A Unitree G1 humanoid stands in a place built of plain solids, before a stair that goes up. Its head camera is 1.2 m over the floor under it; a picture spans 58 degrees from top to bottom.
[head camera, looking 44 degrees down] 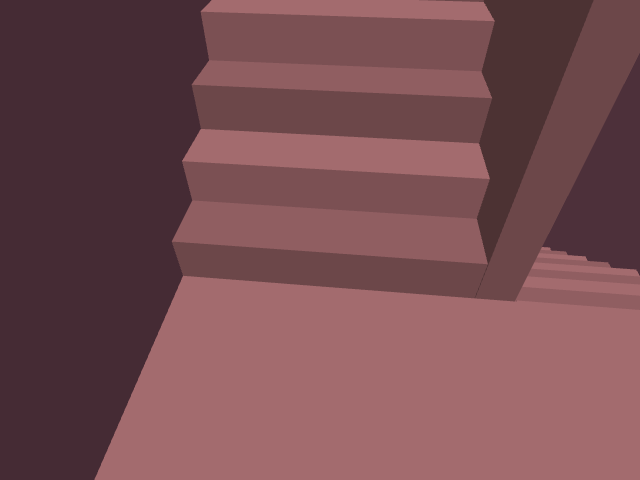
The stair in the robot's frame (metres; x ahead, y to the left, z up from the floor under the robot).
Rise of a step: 0.17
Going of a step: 0.22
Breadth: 1.10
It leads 6 degrees to the right of straight ahead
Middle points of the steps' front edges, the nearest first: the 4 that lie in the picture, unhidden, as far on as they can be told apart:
1.00 0.01 0.18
1.22 -0.02 0.35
1.45 -0.04 0.53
1.67 -0.06 0.70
